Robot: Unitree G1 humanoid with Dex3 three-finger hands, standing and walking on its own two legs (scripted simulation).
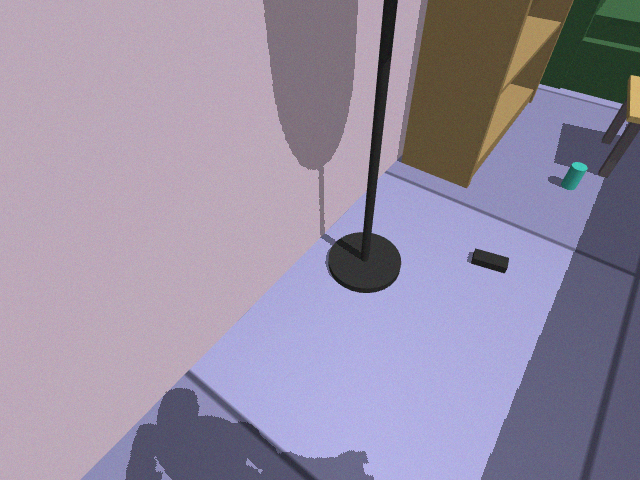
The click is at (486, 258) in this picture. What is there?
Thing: flat box
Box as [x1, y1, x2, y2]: [471, 248, 508, 272]
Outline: 475,248 471,263 501,272 505,271 507,268 507,257
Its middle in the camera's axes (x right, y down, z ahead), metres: +0.68 +0.08 +1.56
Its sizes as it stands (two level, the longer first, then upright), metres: 0.130 0.057 0.033
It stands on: the floor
